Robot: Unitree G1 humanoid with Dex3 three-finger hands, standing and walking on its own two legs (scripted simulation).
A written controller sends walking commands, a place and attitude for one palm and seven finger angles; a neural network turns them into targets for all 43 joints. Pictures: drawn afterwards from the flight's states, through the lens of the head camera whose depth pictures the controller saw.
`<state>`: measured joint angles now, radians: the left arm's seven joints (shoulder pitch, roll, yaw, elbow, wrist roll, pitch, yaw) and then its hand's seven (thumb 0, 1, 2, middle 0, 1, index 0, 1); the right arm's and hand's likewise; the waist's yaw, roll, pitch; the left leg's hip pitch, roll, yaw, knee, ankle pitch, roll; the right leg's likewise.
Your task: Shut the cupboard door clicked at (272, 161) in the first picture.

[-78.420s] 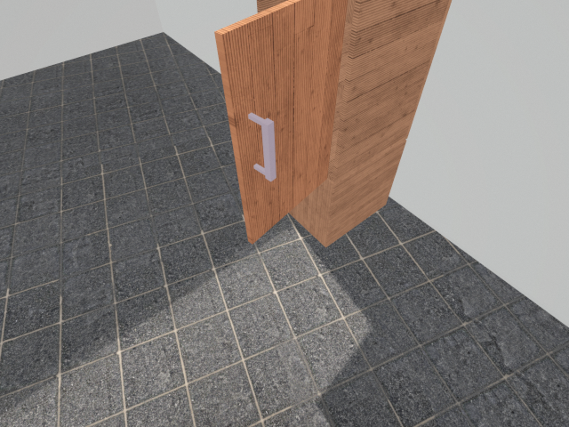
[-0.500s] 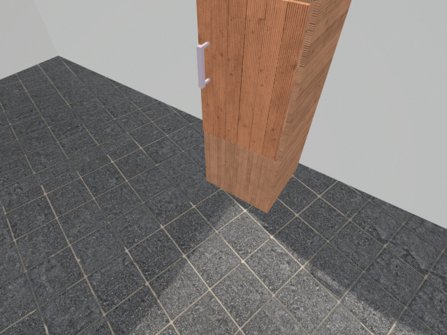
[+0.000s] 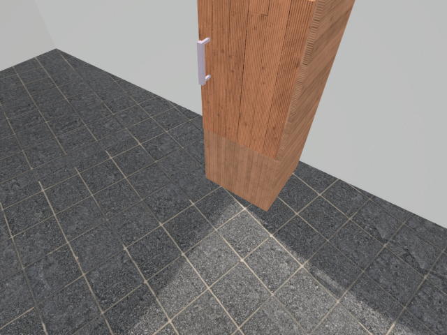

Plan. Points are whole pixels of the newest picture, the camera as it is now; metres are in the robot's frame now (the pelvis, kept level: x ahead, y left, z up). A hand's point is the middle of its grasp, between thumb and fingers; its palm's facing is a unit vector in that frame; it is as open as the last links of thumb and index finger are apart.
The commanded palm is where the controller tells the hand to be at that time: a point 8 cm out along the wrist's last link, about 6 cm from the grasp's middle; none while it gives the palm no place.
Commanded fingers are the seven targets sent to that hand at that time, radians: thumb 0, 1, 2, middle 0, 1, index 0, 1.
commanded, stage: walk to a spot facing it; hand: left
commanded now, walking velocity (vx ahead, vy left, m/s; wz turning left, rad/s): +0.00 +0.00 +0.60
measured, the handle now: (204, 61) +0.97 +0.11 +0.00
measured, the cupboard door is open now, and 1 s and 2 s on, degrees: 2 2 2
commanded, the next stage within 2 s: turn to face it in 1.94 s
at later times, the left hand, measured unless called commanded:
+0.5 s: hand out of the picture +0.05 +0.24 -0.17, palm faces +0.24 -0.94 -0.25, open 7.4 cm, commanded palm none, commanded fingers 0.00 0.90 0.90 -0.20 -0.30 -0.20 -0.30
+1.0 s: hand out of the picture -0.09 +0.16 -0.17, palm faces +0.58 -0.77 -0.26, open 7.4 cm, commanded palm none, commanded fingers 0.00 0.90 0.90 -0.20 -0.30 -0.20 -0.30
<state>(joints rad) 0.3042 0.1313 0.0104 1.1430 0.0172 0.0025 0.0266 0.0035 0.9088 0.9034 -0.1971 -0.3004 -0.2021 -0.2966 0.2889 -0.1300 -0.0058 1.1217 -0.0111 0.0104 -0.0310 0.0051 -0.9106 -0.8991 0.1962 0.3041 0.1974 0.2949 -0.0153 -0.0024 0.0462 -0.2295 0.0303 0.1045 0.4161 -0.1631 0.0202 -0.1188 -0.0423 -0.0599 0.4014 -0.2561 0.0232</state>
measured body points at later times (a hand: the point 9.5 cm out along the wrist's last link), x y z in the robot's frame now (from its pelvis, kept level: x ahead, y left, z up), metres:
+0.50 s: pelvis -0.01 +0.01 +0.00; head +0.04 +0.04 +0.44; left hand +0.04 +0.29 -0.15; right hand +0.08 -0.23 -0.15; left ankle +0.04 +0.10 -0.74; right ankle -0.02 -0.15 -0.67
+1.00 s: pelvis -0.01 -0.02 -0.01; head +0.05 +0.01 +0.44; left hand -0.12 +0.20 -0.15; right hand +0.21 -0.19 -0.16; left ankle -0.08 +0.09 -0.71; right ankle +0.02 -0.16 -0.74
